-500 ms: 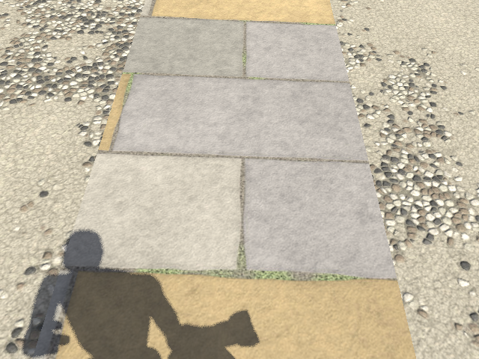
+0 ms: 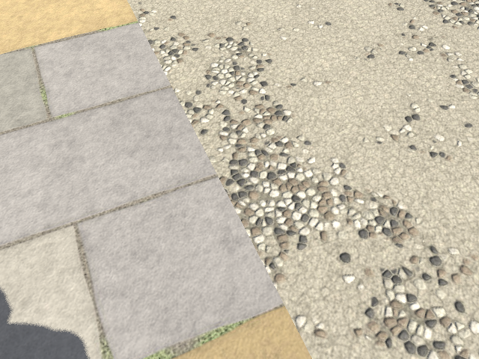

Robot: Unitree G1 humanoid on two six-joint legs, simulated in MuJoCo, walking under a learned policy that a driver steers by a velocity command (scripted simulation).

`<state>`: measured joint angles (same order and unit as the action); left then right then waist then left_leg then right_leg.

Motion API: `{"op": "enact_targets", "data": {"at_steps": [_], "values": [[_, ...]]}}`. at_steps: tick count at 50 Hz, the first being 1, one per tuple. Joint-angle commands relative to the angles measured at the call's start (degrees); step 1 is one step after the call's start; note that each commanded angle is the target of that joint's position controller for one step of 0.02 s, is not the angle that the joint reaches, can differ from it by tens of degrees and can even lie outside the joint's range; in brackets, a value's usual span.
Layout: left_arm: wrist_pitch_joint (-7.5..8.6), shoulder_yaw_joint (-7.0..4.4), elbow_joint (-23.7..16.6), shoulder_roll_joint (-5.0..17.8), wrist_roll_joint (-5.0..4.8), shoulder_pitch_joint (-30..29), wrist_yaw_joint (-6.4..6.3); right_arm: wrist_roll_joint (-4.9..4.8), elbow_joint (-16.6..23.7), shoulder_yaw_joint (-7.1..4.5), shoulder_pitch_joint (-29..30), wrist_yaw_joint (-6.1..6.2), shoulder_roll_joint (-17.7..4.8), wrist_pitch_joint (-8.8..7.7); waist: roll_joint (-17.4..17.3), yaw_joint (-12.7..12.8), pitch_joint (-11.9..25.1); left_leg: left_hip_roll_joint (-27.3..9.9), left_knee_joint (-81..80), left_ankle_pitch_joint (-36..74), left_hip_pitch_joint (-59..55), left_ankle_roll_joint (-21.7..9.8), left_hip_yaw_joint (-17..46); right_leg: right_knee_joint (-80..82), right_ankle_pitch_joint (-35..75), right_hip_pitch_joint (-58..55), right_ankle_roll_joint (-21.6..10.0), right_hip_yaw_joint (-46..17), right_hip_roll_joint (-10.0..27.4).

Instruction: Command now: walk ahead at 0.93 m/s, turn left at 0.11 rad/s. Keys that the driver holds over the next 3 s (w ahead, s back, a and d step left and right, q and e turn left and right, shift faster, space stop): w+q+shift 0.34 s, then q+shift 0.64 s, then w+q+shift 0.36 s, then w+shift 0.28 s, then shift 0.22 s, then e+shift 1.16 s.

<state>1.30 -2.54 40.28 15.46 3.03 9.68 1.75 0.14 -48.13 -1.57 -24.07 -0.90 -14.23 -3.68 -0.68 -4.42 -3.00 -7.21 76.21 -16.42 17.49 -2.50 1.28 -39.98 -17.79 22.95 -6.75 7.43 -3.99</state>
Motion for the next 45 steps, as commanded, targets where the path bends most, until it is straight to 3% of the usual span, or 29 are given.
{"op": "enact_targets", "data": {"at_steps": [1, 4, 7, 10, 14, 16, 17, 18, 19, 20, 21, 22, 23, 24, 25, 26, 27, 28, 29, 31, 33, 34, 35, 36, 37, 39, 41, 43, 45], "values": [[3.01, -2.05, 0.58, 6.24, -0.88, 7.86, -1.03, 0.44, 2.22, -1.11, -2.17, -0.81, -5.29, 0.81, 2.35, 3.03, 2.15, -2.16, -0.06, 6.65, 15.91, -0.98, 4.58, 28.69, 1.20, -13.62, 1.61, -21.31, 17.46], [4.95, -1.44, 3.19, 4.32, -2.05, 9.29, -0.60, -0.13, 0.32, -1.70, -0.62, -1.83, -3.83, 2.86, 2.38, 2.19, -2.34, -0.32, -2.31, 10.11, 20.57, -1.01, 4.63, 31.33, 15.43, -13.83, 7.00, -9.74, 13.40], [5.82, -0.79, 5.10, 2.62, -2.00, 11.64, 0.06, -0.80, 2.82, -1.20, 8.74, -2.20, -2.41, 2.50, 5.05, 3.89, -6.27, 2.92, -11.06, 17.61, 23.13, -2.30, -0.88, 33.66, 33.14, -13.55, 10.02, 1.21, 9.01], [5.93, 0.08, 7.02, 2.33, -2.04, 14.37, -1.05, -0.45, 4.91, -0.53, 14.56, -2.86, -2.23, 1.74, 4.40, 4.45, -5.83, 5.58, -19.04, 21.70, 25.62, -4.30, -7.98, 33.60, 51.64, -20.81, 10.58, 5.94, 9.13], [5.75, -0.24, 7.26, 7.19, -2.20, 11.90, -4.46, -0.01, 5.32, -0.40, 12.48, -3.19, -4.98, 2.37, 6.50, -0.44, 0.01, 10.74, -32.03, 22.72, 10.19, -6.74, -15.50, 23.93, 86.19, -25.91, 11.65, 9.14, 12.77], [4.59, -1.32, 5.93, 10.92, -1.69, 7.26, -6.24, 0.44, 1.56, -2.21, -1.90, -2.70, -9.56, 3.66, 7.89, -8.72, 6.50, 13.71, -32.83, 17.71, -5.76, -8.53, -14.63, 6.34, 96.77, -24.58, 11.80, 7.86, 15.16], [3.77, -1.94, 3.82, 12.59, -1.03, 0.37, -6.39, 0.62, -2.64, -3.96, -17.00, -2.03, -12.67, 4.15, 6.85, -16.78, 10.37, 11.69, -34.89, 14.96, -19.63, -12.45, -8.66, -12.87, 92.02, -16.47, 11.19, 6.15, 15.17], [2.86, -2.25, 2.80, 11.02, -2.10, -5.41, -5.16, -0.70, -5.50, -5.04, -23.89, -0.95, -13.55, 3.72, -4.93, -20.29, 9.39, 6.98, -46.64, 22.75, -28.26, -17.49, -1.85, -44.31, 39.75, -5.76, 10.09, 7.13, 5.36], [3.71, 0.73, -0.89, 1.19, -0.73, -9.02, -3.48, -1.17, -6.63, -4.57, -17.00, 0.05, -12.81, 3.55, -16.74, -11.46, 0.19, 6.57, -38.69, 35.82, -26.94, -17.13, 3.82, -64.17, -12.05, 15.50, 9.07, 1.72, -3.49], [4.57, 2.20, -4.89, -2.41, -1.55, 1.44, -2.85, 0.34, -3.42, -3.94, -9.80, 0.37, -13.54, 2.50, -11.68, 0.27, 6.92, 0.37, -41.36, 42.10, -31.93, -24.05, 22.69, -67.86, -12.74, 26.29, 9.55, -8.97, -1.29], [5.92, 2.91, -6.03, 0.49, -0.92, 4.91, -2.23, 1.25, -0.27, -4.41, -6.26, 0.87, -13.21, 2.32, -4.90, 1.61, 11.07, -6.42, -53.05, 23.39, -30.21, -26.51, 37.19, -61.11, -10.50, 26.96, 8.11, -14.93, 0.51], [6.31, 2.53, -4.83, 3.76, -0.44, 4.79, -2.00, 1.56, 1.46, -4.23, -0.83, 1.22, -11.22, 2.38, 4.27, 4.90, 3.39, -6.24, -59.75, 15.76, -19.05, -24.31, 36.98, -53.58, -6.53, 25.77, 7.63, -14.54, 3.11], [5.45, 2.15, -4.42, 4.83, 0.38, 3.48, -2.08, 1.20, 2.40, -3.98, 3.55, 1.26, -10.87, 2.12, 7.61, 7.70, -1.36, -4.29, -61.01, 19.41, -9.38, -22.17, 33.05, -47.60, -6.41, 22.34, 8.58, -13.79, 4.84], [6.84, 0.89, -6.83, 5.49, -4.38, 2.08, -1.76, -0.73, 7.24, -2.23, 8.54, 0.20, -6.54, -0.71, 8.59, 9.50, -1.57, -2.38, -64.32, 14.21, -1.70, -22.29, 34.83, -42.91, -6.12, 17.33, 8.94, -17.21, 3.78], [6.64, 0.34, -6.92, 7.83, -4.16, 0.43, -2.24, -1.47, 7.83, -2.62, 11.72, 0.01, -7.98, -1.93, 8.91, 10.80, -3.46, 0.08, -64.87, 17.12, 4.55, -20.29, 30.68, -32.92, -4.50, 13.11, 9.99, -16.61, 5.76], [6.46, 0.11, -7.97, 8.10, -2.88, -2.24, -2.73, -1.90, 8.60, -3.18, 12.77, 0.47, -9.69, -2.23, 9.33, 10.28, -4.50, 3.80, -63.93, 23.93, 9.81, -18.37, 24.66, -22.53, -2.31, 8.24, 11.33, -14.52, 5.78], [6.43, 0.77, -9.59, 5.62, -1.74, -6.91, -3.19, -2.22, 8.44, -3.83, 11.92, 1.42, -11.14, -1.80, 9.23, 8.49, -4.15, 7.62, -61.41, 30.38, 12.41, -16.17, 19.74, -11.95, 1.27, 4.71, 12.55, -11.89, 3.99], [6.08, 1.60, -10.77, 2.30, -1.15, -9.63, -3.62, -2.60, 7.28, -4.59, 9.52, 2.31, -12.23, -0.78, 6.87, 6.08, -1.00, 11.49, -57.46, 33.73, 11.96, -12.65, 15.34, -2.64, 7.85, 0.10, 12.87, -10.01, 1.45], [5.42, 1.81, -11.44, 0.69, -1.81, -10.18, -3.89, -2.64, 5.91, -4.94, 5.58, 2.89, -12.52, 0.49, 3.59, 3.56, 3.86, 13.33, -54.47, 33.97, 8.83, -9.11, 14.17, 2.80, 15.57, -3.48, 13.22, -8.25, -1.95], [4.27, 0.85, -12.45, 1.96, -4.24, -9.34, -4.10, -2.88, 4.88, -5.13, 2.22, 3.49, -11.35, 2.69, -2.73, 2.53, 8.80, 14.53, -49.54, 26.61, 4.33, -4.88, 16.55, 9.92, 21.01, -8.03, 13.76, -8.86, -5.20], [4.25, -0.49, -12.04, 3.81, -4.63, -6.70, -4.02, -3.20, 7.06, -4.79, 5.71, 3.82, -8.51, 3.58, -6.34, 5.30, 9.37, 14.99, -42.61, 19.74, 2.94, -1.93, 19.03, 17.35, 26.48, -13.03, 12.66, -11.17, -3.88], [4.51, -1.45, -10.02, 5.30, -3.66, -0.61, -4.06, -2.88, 8.88, -4.37, 8.21, 3.82, -6.52, 3.54, -6.29, 8.22, 12.65, 16.77, -33.73, 18.87, 3.36, 0.75, 17.12, 20.04, 32.90, -20.46, 10.73, -12.64, -0.19], [4.38, -1.78, -8.36, 6.98, -2.31, 7.56, -4.27, -0.91, 11.14, -2.97, 7.87, 3.72, -1.84, 3.56, -0.16, 10.22, 20.88, 18.78, -18.23, -5.83, 10.31, 3.11, 12.82, 14.67, 45.85, -35.02, 5.00, -23.88, 13.22], [3.78, -1.37, -9.70, 8.97, 0.31, 7.12, -3.73, -0.02, 12.37, -1.88, -2.18, 3.08, 0.71, 3.09, 14.38, 4.21, 27.89, 20.85, -3.90, -29.92, 18.18, 4.84, 12.34, 11.72, 68.24, -43.55, -4.04, -43.20, 27.87], [3.25, -2.57, -9.14, 10.85, -0.77, 2.53, -3.41, -1.44, 12.62, -2.71, -8.69, 1.58, -6.02, 3.29, 19.35, -0.01, 31.28, 13.27, 7.37, -24.12, 22.25, 6.02, 11.79, 13.63, 46.90, -41.85, -11.84, -54.98, 36.07], [1.89, -1.13, -11.37, 3.06, -1.93, -5.10, -4.41, -2.06, 12.66, -4.67, 2.83, 2.16, -11.81, 5.23, 6.18, 3.14, 16.20, 7.46, 7.76, -11.81, 26.45, 7.83, 5.66, 18.13, 18.61, -26.67, -7.15, -35.72, 24.40], [0.71, -1.23, -10.06, 4.34, -2.11, -7.64, -4.50, -1.83, 15.00, -4.52, 7.76, 2.59, -10.08, 6.52, 4.18, 2.51, 8.26, 4.90, 0.37, -7.91, 21.78, 7.90, 3.26, 21.35, 18.79, -12.73, -4.44, -25.02, 18.19], [0.81, -2.29, -7.50, 6.44, -1.60, -5.32, -4.47, -1.53, 17.05, -3.46, 10.12, 2.41, -6.37, 6.30, 5.79, 3.34, 7.49, 4.25, -6.01, -7.14, 18.83, 7.35, 0.86, 23.25, 26.25, -9.98, -5.41, -19.13, 17.24], [0.89, -3.06, -5.85, 7.93, -1.64, -4.19, -4.32, -1.41, 17.86, -3.09, 10.98, 2.27, -5.90, 6.02, 6.86, 3.69, 10.23, 2.54, -11.07, -5.79, 17.82, 6.91, 0.99, 23.33, 31.06, -12.86, -7.20, -17.32, 19.89]]}}
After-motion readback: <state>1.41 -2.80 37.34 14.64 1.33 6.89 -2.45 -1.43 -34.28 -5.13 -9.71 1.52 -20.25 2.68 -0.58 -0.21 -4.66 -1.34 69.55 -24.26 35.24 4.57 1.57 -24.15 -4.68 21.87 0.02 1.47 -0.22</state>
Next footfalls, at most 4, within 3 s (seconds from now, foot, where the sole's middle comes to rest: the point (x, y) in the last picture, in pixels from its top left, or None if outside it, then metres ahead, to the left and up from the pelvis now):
0.36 left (230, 350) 0.48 0.03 -0.75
0.70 right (239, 237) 0.82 -0.02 -0.75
1.14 left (205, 316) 0.58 0.09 -0.75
1.52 right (123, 224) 0.90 0.34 -0.75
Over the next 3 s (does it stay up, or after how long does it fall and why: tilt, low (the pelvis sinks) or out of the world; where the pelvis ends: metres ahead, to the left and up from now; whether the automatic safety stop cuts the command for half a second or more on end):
stays up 0.86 0.65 0.03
